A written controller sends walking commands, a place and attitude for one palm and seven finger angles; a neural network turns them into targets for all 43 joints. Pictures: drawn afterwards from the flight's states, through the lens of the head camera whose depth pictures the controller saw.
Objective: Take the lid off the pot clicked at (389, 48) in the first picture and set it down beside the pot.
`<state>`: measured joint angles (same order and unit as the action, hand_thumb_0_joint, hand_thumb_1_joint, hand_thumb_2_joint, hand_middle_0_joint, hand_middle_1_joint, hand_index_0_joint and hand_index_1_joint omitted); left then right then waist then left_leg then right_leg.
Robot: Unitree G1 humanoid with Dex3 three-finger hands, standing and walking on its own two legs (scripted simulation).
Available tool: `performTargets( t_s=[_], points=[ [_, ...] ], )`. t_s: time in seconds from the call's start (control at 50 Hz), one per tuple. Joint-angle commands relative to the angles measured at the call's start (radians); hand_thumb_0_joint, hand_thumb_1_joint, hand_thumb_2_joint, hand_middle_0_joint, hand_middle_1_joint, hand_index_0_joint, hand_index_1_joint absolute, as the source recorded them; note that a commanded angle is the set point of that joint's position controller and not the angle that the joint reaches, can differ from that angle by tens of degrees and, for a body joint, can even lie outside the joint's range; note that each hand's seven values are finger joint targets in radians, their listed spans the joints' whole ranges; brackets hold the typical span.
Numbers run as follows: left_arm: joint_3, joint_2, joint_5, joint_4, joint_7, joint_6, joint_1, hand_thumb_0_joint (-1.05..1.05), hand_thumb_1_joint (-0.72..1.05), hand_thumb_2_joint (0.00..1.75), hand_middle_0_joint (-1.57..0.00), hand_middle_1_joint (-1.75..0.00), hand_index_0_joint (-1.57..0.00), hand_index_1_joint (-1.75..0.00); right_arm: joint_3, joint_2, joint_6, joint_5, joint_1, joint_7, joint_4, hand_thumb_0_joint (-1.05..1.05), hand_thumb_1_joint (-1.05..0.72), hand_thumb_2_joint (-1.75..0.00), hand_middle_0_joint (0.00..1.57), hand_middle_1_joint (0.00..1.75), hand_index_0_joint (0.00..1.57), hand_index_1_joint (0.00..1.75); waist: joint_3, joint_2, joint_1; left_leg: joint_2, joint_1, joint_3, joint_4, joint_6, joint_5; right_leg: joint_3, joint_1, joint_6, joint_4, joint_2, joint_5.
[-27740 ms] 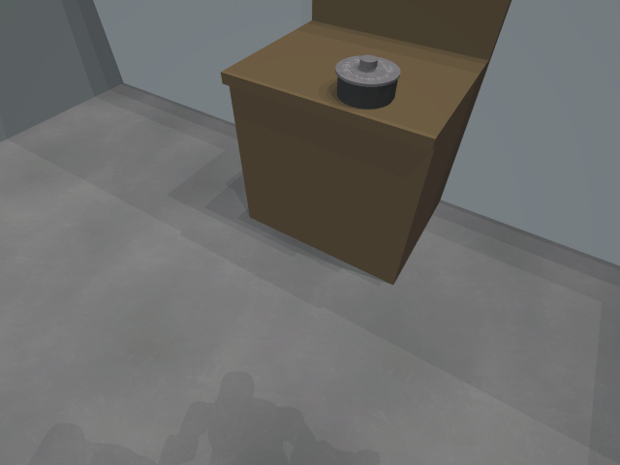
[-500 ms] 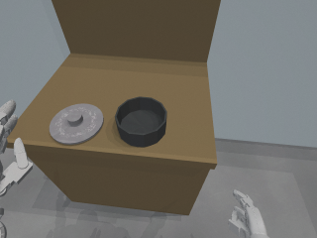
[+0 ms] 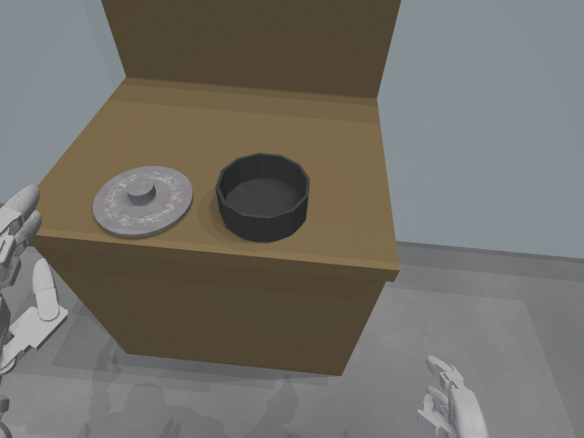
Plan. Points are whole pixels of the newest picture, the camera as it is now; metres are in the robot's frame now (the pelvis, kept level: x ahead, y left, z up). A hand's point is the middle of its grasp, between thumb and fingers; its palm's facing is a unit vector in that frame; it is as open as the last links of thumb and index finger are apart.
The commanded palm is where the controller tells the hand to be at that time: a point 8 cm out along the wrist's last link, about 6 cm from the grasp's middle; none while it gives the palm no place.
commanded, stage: step back with the hand held close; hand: left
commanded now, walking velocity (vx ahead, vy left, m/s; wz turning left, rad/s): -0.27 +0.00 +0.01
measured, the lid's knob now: (141, 190) +0.53 +0.33 -0.02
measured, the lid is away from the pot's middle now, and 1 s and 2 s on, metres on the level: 0.24 0.24 0.24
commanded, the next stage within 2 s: stop stepping back and stand still in 0.82 s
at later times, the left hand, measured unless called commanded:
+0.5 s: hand (41, 393) +0.13 +0.21 +0.17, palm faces +0.33 -0.84 -0.43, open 7.4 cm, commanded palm +0.06 +0.27 +0.19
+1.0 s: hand out of the picture +0.05 +0.22 +0.16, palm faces +0.31 -0.87 -0.39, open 7.4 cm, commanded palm -0.03 +0.28 +0.19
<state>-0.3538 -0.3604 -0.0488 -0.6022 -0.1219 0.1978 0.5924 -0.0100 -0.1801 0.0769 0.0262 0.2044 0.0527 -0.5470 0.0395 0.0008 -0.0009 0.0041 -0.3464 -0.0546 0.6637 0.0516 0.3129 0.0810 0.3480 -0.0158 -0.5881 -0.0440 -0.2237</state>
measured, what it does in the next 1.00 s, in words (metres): walks backwards: right foot, then left foot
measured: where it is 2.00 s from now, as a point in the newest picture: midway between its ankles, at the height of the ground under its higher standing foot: outside the picture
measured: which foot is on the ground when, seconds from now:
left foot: down 0.00-0.92, up 0.94-0.98, down 1.00-1.00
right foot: down 0.00-0.64, up 0.66-0.76, down 0.78-1.00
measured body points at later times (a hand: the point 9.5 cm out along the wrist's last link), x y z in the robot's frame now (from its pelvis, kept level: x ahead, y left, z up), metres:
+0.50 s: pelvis -0.07 -0.01 -0.01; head -0.05 +0.01 +0.44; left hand +0.10 +0.26 +0.19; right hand +0.11 -0.24 -0.07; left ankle +0.02 +0.08 -0.72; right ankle +0.01 -0.14 -0.72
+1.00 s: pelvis -0.15 -0.01 -0.01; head -0.15 +0.03 +0.44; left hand +0.03 +0.27 +0.18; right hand +0.02 -0.25 -0.07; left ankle -0.05 +0.11 -0.72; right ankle -0.07 -0.15 -0.72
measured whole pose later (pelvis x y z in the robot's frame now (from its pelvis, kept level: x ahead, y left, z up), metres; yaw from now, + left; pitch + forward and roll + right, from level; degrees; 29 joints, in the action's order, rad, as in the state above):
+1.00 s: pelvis -0.15 -0.01 -0.01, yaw +2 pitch -1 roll -2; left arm -0.31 -0.41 -0.03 -0.58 -0.09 0.21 0.53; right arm 0.02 -0.20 0.11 0.02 0.21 0.02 -0.61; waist 0.01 0.04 0.03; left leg -0.01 -0.50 0.03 0.78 0.02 0.42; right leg 0.04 0.41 -0.03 -0.68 -0.03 -0.24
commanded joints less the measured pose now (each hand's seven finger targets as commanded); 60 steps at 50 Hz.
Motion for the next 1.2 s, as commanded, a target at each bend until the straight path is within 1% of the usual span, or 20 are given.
performTargets(
  t_s=[0.0, 0.1, 0.24, 0.32, 0.38, 0.44, 0.5, 0.64, 0.74, 0.8, 0.82, 0.88, 0.9, 0.92, 0.94, 0.98, 1.02, 1.06, 1.14, 1.18],
  points=[
    [-0.137, -0.194, -0.005, -0.221, -0.035, 0.07, 0.014, 0.0, 0.9, 0.9, -0.2, -0.3, -0.2, -0.3, 0.061, -0.142, 0.051, -0.005, -0.065, 0.02, 0.17, 0.0, -0.9, -0.9, 0.2, 0.3, 0.2, 0.3, -0.095, 0.06, 0.026, -0.067, -0.01, 0.146, -0.071, 0.001, 0.187, -0.251, 0.036, 0.099, 0.233, -0.188, -0.112],
    [-0.154, -0.186, 0.018, -0.238, -0.051, 0.094, 0.013, 0.0, 0.9, 0.9, -0.2, -0.3, -0.2, -0.3, 0.053, -0.158, 0.084, 0.004, -0.097, 0.033, 0.198, 0.0, -0.9, -0.9, 0.2, 0.3, 0.2, 0.3, -0.08, -0.204, 0.013, -0.233, -0.313, 0.288, -0.411, 0.056, 0.35, -0.064, -0.234, 0.01, -0.089, -0.016, -0.082],
    [-0.111, -0.166, 0.003, -0.239, -0.023, 0.11, -0.011, 0.0, 0.9, 0.9, -0.2, -0.3, -0.2, -0.3, 0.064, -0.162, 0.111, -0.009, -0.06, 0.018, 0.148, 0.0, -0.9, -0.9, 0.2, 0.3, 0.2, 0.3, -0.125, -0.112, 0.016, -0.225, -0.097, 0.237, -0.261, 0.028, -0.165, -0.078, -0.13, 0.014, -0.036, -0.03, 0.054],
    [-0.142, -0.185, 0.003, -0.273, -0.02, 0.108, 0.003, 0.0, 0.9, 0.9, -0.2, -0.3, -0.2, -0.3, 0.068, -0.159, 0.109, -0.014, -0.073, 0.005, 0.156, 0.0, -0.9, -0.9, 0.2, 0.3, 0.2, 0.3, -0.157, -0.163, 0.005, -0.263, -0.155, 0.236, -0.277, 0.045, -0.04, -0.074, -0.165, 0.012, -0.089, -0.019, -0.09],
    [-0.157, -0.199, -0.001, -0.247, -0.025, 0.104, 0.007, 0.0, 0.9, 0.9, -0.2, -0.3, -0.2, -0.3, 0.067, -0.149, 0.092, -0.005, -0.073, 0.007, 0.162, 0.0, -0.9, -0.9, 0.2, 0.3, 0.2, 0.3, -0.147, -0.02, 0.015, -0.174, -0.221, 0.168, -0.166, 0.013, 0.197, -0.148, -0.15, 0.046, 0.018, -0.088, -0.005],
    [-0.168, -0.236, 0.003, -0.233, -0.041, 0.109, -0.025, 0.0, 0.9, 0.9, -0.2, -0.3, -0.2, -0.3, 0.079, -0.146, 0.077, -0.016, -0.038, 0.006, 0.146, 0.0, -0.9, -0.9, 0.2, 0.3, 0.2, 0.3, -0.081, 0.093, 0.029, -0.051, -0.101, 0.122, 0.116, -0.033, 0.297, -0.399, 0.143, 0.15, 0.308, -0.251, -0.332],
    [-0.144, -0.211, -0.004, -0.208, -0.046, 0.102, -0.021, 0.0, 0.9, 0.9, -0.2, -0.3, -0.2, -0.3, 0.064, -0.116, 0.055, -0.019, -0.048, -0.007, 0.121, 0.0, -0.9, -0.9, 0.2, 0.3, 0.2, 0.3, -0.153, 0.178, 0.046, -0.02, 0.016, 0.103, 0.196, -0.035, 0.141, -0.31, 0.114, 0.154, 0.296, -0.299, -0.116],
    [-0.178, -0.232, 0.017, -0.283, -0.05, 0.134, -0.035, 0.0, 0.9, 0.9, -0.2, -0.3, -0.2, -0.3, 0.074, -0.149, 0.101, -0.002, -0.105, 0.009, 0.167, 0.0, -0.9, -0.9, 0.2, 0.3, 0.2, 0.3, -0.083, -0.288, 0.031, -0.305, -0.413, 0.37, -0.43, 0.075, 0.349, -0.078, -0.184, 0.008, -0.285, 0.044, -0.189],
    [-0.157, -0.208, 0.0, -0.28, -0.027, 0.129, 0.027, 0.0, 0.9, 0.9, -0.2, -0.3, -0.2, -0.3, 0.078, -0.15, 0.149, -0.018, -0.055, 0.002, 0.109, 0.0, -0.9, -0.9, 0.2, 0.3, 0.2, 0.3, -0.151, -0.154, 0.016, -0.24, -0.095, 0.255, -0.202, 0.025, -0.099, -0.086, -0.096, 0.015, 0.031, 0.015, -0.018],
    [-0.115, -0.178, -0.004, -0.254, -0.019, 0.133, -0.03, 0.0, 0.9, 0.9, -0.2, -0.3, -0.2, -0.3, 0.083, -0.157, 0.152, -0.014, -0.053, 0.002, 0.113, 0.0, -0.9, -0.9, 0.2, 0.3, 0.2, 0.3, -0.126, -0.004, 0.034, -0.116, -0.134, 0.156, -0.112, -0.029, 0.284, -0.205, 0.009, 0.069, 0.141, -0.083, -0.177],
    [-0.125, -0.196, -0.003, -0.246, -0.027, 0.132, -0.025, 0.0, 0.9, 0.9, -0.2, -0.3, -0.2, -0.3, 0.088, -0.156, 0.146, -0.016, -0.051, 0.002, 0.112, 0.0, -0.9, -0.9, 0.2, 0.3, 0.2, 0.3, -0.097, 0.015, 0.036, -0.089, -0.097, 0.145, -0.028, -0.038, 0.302, -0.286, 0.113, 0.102, 0.226, -0.135, -0.338],
    [-0.148, -0.221, 0.002, -0.221, -0.04, 0.117, -0.013, 0.0, 0.9, 0.9, -0.2, -0.3, -0.2, -0.3, 0.081, -0.12, 0.106, -0.028, -0.039, -0.009, 0.086, 0.0, -0.9, -0.9, 0.2, 0.3, 0.2, 0.3, -0.154, 0.11, 0.048, -0.03, 0.001, 0.098, 0.124, -0.047, 0.095, -0.327, 0.123, 0.134, 0.262, -0.225, -0.094],
    [0.248, -0.021, 0.107, 0.659, 0.098, -0.103, -0.197, 0.0, 0.9, 0.9, -0.2, -0.3, -0.2, -0.3, 0.127, -0.237, 0.083, -0.034, -0.029, -0.067, -0.153, 0.0, -0.9, -0.9, 0.2, 0.3, 0.2, 0.3, -0.143, 0.029, 0.082, -0.079, -0.026, 0.171, 0.329, -0.032, -0.187, -0.188, 0.216, 0.119, 0.075, -0.296, 0.179],
    [-0.126, -0.258, -0.018, -0.467, 0.022, 0.072, -0.27, 0.0, 0.9, 0.9, -0.2, -0.3, -0.2, -0.3, 0.099, -0.114, 0.077, 0.017, -0.082, -0.043, 0.167, 0.0, -0.9, -0.9, 0.2, 0.3, 0.2, 0.3, -0.191, 0.161, 0.038, -0.023, 0.122, 0.129, 0.237, -0.055, 0.128, -0.249, 0.247, 0.118, 0.212, -0.224, -0.107],
    [-0.191, -0.335, -0.004, -0.339, -0.011, 0.113, -0.154, 0.0, 0.9, 0.9, -0.2, -0.3, -0.2, -0.3, 0.067, -0.111, 0.083, 0.006, -0.08, -0.007, 0.15, 0.0, -0.9, -0.9, 0.2, 0.3, 0.2, 0.3, -0.086, 0.226, 0.053, -0.044, 0.089, 0.141, 0.157, -0.029, 0.259, -0.244, 0.326, 0.126, 0.277, -0.224, -0.408],
    [-0.153, -0.229, -0.007, -0.302, -0.025, 0.084, 0.036, 0.0, 0.9, 0.9, -0.2, -0.3, -0.2, -0.3, 0.053, -0.147, 0.077, -0.01, -0.064, 0.001, 0.155, 0.0, -0.9, -0.9, 0.2, 0.3, 0.2, 0.3, -0.089, -0.035, 0.056, -0.081, 0.039, 0.182, -0.109, 0.002, 0.221, -0.157, 0.229, 0.068, 0.092, -0.068, -0.396],
    [-0.168, -0.23, -0.008, -0.373, -0.037, 0.083, 0.03, 0.0, 0.9, 0.9, -0.2, -0.3, -0.2, -0.3, 0.041, -0.144, 0.106, -0.009, -0.104, 0.01, 0.181, 0.0, -0.9, -0.9, 0.2, 0.3, 0.2, 0.3, -0.085, -0.414, 0.031, -0.274, -0.306, 0.453, -0.544, 0.054, 0.65, -0.035, -0.059, 0.005, -0.392, 0.123, -0.336],
    [-0.2, -0.267, -0.003, -0.409, -0.034, 0.074, -0.025, 0.0, 0.9, 0.9, -0.2, -0.3, -0.2, -0.3, 0.071, -0.13, 0.125, -0.016, -0.087, 0.002, 0.171, 0.0, -0.9, -0.9, 0.2, 0.3, 0.2, 0.3, -0.091, -0.307, 0.022, -0.274, -0.35, 0.39, -0.529, 0.054, 0.487, -0.086, -0.093, -0.005, -0.632, 0.141, -0.315],
    [-0.127, -0.182, -0.012, -0.192, -0.023, 0.049, 0.064, 0.0, 0.9, 0.9, -0.2, -0.3, -0.2, -0.3, 0.063, -0.133, 0.137, -0.005, -0.046, -0.013, 0.139, 0.0, -0.9, -0.9, 0.2, 0.3, 0.2, 0.3, -0.105, -0.276, 0.013, -0.17, -0.122, 0.206, -0.387, -0.02, 0.369, 0.01, -0.162, 0.036, -0.026, 0.11, -0.334],
    [-0.117, -0.211, 0.009, -0.167, -0.001, 0.051, -0.003, 0.0, 0.9, 0.9, -0.2, -0.3, -0.2, -0.3, 0.06, -0.136, 0.111, -0.017, -0.016, -0.005, 0.122, 0.0, -0.9, -0.9, 0.2, 0.3, 0.2, 0.3, -0.1, -0.043, 0.025, -0.054, -0.063, 0.095, -0.107, -0.044, 0.221, -0.073, -0.191, 0.075, 0.259, 0.035, -0.171]
  ],
)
